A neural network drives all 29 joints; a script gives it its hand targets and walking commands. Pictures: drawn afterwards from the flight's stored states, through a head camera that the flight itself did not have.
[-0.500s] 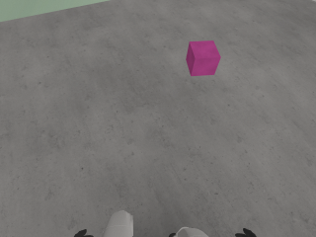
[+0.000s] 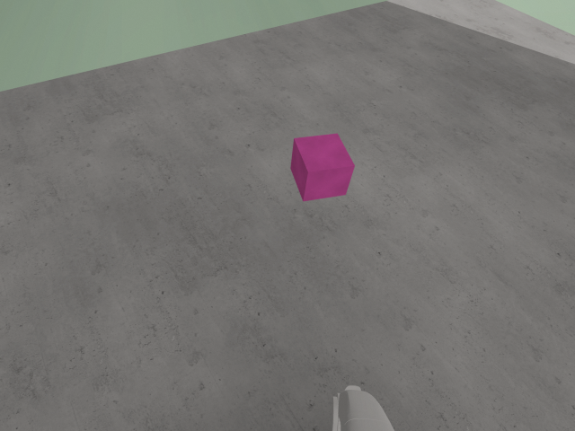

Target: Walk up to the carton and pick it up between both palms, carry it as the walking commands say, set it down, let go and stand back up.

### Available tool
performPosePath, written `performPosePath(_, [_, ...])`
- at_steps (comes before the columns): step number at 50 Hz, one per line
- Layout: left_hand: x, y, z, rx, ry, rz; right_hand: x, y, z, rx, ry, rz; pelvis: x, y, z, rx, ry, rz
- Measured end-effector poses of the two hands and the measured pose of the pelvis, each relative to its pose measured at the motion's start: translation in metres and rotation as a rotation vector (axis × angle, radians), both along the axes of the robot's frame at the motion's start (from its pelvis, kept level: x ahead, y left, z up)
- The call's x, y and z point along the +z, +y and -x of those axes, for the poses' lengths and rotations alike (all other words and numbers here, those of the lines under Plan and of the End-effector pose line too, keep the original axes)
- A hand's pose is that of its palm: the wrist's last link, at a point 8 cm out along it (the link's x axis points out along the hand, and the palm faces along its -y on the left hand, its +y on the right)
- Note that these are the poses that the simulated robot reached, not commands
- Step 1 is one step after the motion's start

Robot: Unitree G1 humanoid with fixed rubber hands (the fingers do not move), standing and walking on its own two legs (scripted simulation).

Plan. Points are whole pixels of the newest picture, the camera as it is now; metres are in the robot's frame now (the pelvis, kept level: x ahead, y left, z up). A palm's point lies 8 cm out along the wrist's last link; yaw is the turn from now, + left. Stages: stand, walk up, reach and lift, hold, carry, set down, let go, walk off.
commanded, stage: walk up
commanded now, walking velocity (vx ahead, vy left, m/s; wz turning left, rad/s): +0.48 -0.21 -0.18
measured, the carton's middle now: (320, 167) +1.29 -0.19 -0.68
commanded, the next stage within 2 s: none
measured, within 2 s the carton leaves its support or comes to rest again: neither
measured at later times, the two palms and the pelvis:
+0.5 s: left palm (200, 358) +0.24 +0.14 -0.14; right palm (451, 279) +0.40 -0.32 -0.13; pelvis +0.27 -0.08 +0.00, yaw -2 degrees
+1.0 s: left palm (220, 178) +0.64 +0.16 -0.13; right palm (427, 251) +0.49 -0.31 -0.15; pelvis +0.53 -0.08 -0.01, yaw -2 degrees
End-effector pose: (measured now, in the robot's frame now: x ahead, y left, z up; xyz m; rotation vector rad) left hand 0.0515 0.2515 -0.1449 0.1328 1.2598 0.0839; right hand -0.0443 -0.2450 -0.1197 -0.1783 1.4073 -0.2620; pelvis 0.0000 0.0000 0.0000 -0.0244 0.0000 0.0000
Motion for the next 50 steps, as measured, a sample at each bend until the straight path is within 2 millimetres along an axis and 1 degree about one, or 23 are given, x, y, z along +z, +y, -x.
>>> performPosePath(3, [-0.002, -0.024, -0.056, -0.058, -0.010, 0.005, -0.007, -0.008, 0.004, -0.059, 0.082, -0.029, -0.005, -0.015, -0.033, -0.015, 0.019, -0.014])
performPosePath(6, [-0.007, -0.054, -0.118, -0.120, -0.034, -0.001, -0.019, -0.022, -0.006, -0.112, 0.142, -0.057, -0.016, -0.036, -0.071, -0.020, 0.042, -0.030])
performPosePath(8, [-0.012, -0.075, -0.159, -0.143, -0.068, -0.015, -0.032, -0.037, -0.019, -0.132, 0.177, -0.074, -0.027, -0.052, -0.097, -0.025, 0.054, -0.026])
performPosePath(9, [-0.012, -0.085, -0.176, -0.150, -0.090, -0.023, -0.038, -0.044, -0.030, -0.128, 0.191, -0.082, -0.030, -0.058, -0.107, -0.031, 0.058, -0.011])
performPosePath(10, [-0.011, -0.093, -0.191, -0.153, -0.115, -0.029, -0.040, -0.050, -0.046, -0.122, 0.191, -0.087, -0.030, -0.064, -0.117, -0.035, 0.062, -0.010])
performPosePath(12, [-0.005, -0.106, -0.210, -0.132, -0.150, -0.036, -0.042, -0.061, -0.087, -0.090, 0.151, -0.093, -0.026, -0.072, -0.135, -0.028, 0.064, -0.019])
performPosePath(13, [-0.002, -0.110, -0.215, -0.113, -0.155, -0.036, -0.041, -0.067, -0.111, -0.068, 0.116, -0.094, -0.023, -0.076, -0.144, -0.021, 0.064, -0.018])
performPosePath(15, [0.002, -0.115, -0.218, -0.069, -0.149, -0.036, -0.039, -0.076, -0.166, -0.018, 0.036, -0.095, -0.017, -0.082, -0.164, -0.012, 0.056, -0.014])
performPosePath(17, [0.003, -0.119, -0.214, -0.027, -0.121, -0.034, -0.035, -0.083, -0.226, 0.030, -0.057, -0.091, -0.012, -0.087, -0.184, -0.019, 0.046, -0.014])
performPosePath(20, [0.005, -0.116, -0.203, 0.031, -0.046, -0.051, -0.025, -0.088, -0.317, 0.092, -0.203, -0.081, -0.008, -0.090, -0.215, -0.038, 0.025, -0.013])
performPosePath(22, [0.006, -0.114, -0.194, 0.052, 0.020, -0.055, -0.017, -0.088, -0.374, 0.121, -0.289, -0.082, -0.006, -0.089, -0.236, -0.049, 0.012, -0.015])
performPosePath(24, [0.008, -0.111, -0.188, 0.079, 0.083, -0.057, -0.009, -0.083, -0.424, 0.146, -0.357, -0.090, -0.004, -0.086, -0.258, -0.047, 0.001, -0.016])
performPosePath(26, [0.008, -0.106, -0.188, 0.109, 0.135, -0.058, -0.004, -0.076, -0.468, 0.179, -0.397, -0.102, -0.005, -0.083, -0.282, -0.039, -0.005, -0.020])
performPosePath(29, [0.004, -0.100, -0.196, 0.150, 0.202, -0.054, -0.003, -0.060, -0.525, 0.228, -0.417, -0.115, -0.009, -0.075, -0.320, -0.032, -0.004, -0.027])
performPosePath(32, [-0.008, -0.093, -0.213, 0.174, 0.272, -0.034, -0.011, -0.042, -0.575, 0.261, -0.415, -0.110, -0.021, -0.064, -0.363, -0.027, 0.007, -0.031])
performPosePath(34, [-0.022, -0.087, -0.230, 0.172, 0.320, -0.020, -0.022, -0.033, -0.602, 0.264, -0.423, -0.090, -0.034, -0.054, -0.392, -0.028, 0.011, -0.029])
performPosePath(35, [-0.027, -0.083, -0.243, 0.168, 0.333, -0.016, -0.026, -0.030, -0.608, 0.262, -0.416, -0.082, -0.037, -0.051, -0.402, -0.024, 0.009, -0.038])
performPosePath(37, [-0.029, -0.076, -0.279, 0.147, 0.314, -0.019, -0.030, -0.027, -0.609, 0.251, -0.377, -0.074, -0.035, -0.048, -0.420, -0.026, -0.001, -0.045])
performPosePath(39, [-0.027, -0.071, -0.325, 0.104, 0.257, -0.025, -0.030, -0.029, -0.597, 0.204, -0.320, -0.074, -0.029, -0.048, -0.437, -0.032, -0.009, -0.046])
performPosePath(43, [-0.015, -0.066, -0.429, 0.014, 0.114, -0.042, -0.028, -0.040, -0.561, 0.078, -0.190, -0.072, -0.015, -0.052, -0.471, -0.026, -0.021, -0.045])
performPosePath(45, [-0.006, -0.069, -0.480, -0.021, 0.035, -0.048, -0.027, -0.046, -0.544, 0.032, -0.120, -0.077, -0.011, -0.056, -0.488, -0.031, -0.020, -0.044])
performPosePath(47, [0.004, -0.075, -0.528, -0.054, -0.034, -0.052, -0.028, -0.052, -0.533, -0.004, -0.059, -0.087, -0.008, -0.062, -0.506, -0.036, -0.018, -0.043])
performPosePath(50, [0.016, -0.089, -0.591, -0.102, -0.119, -0.069, -0.034, -0.064, -0.530, -0.048, 0.004, -0.106, -0.009, -0.075, -0.535, -0.038, -0.012, -0.052])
